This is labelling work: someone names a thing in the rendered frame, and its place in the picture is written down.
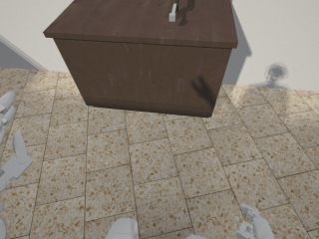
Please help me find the counter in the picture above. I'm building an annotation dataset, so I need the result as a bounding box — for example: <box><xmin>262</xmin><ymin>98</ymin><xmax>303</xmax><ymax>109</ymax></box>
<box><xmin>43</xmin><ymin>0</ymin><xmax>238</xmax><ymax>119</ymax></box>

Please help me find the left robot hand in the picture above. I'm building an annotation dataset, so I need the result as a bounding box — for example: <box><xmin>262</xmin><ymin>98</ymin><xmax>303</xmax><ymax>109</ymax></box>
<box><xmin>0</xmin><ymin>91</ymin><xmax>33</xmax><ymax>192</ymax></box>

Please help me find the tap lever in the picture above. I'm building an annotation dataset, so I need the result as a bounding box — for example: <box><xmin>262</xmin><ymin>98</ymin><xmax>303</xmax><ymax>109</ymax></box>
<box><xmin>168</xmin><ymin>3</ymin><xmax>176</xmax><ymax>22</ymax></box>

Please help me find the left robot thigh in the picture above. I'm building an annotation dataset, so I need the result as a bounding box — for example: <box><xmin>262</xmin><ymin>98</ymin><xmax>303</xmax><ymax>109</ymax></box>
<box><xmin>106</xmin><ymin>217</ymin><xmax>139</xmax><ymax>239</ymax></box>

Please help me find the right robot hand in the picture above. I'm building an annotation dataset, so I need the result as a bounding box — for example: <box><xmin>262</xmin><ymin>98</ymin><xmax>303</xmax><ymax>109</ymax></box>
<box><xmin>236</xmin><ymin>203</ymin><xmax>275</xmax><ymax>239</ymax></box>

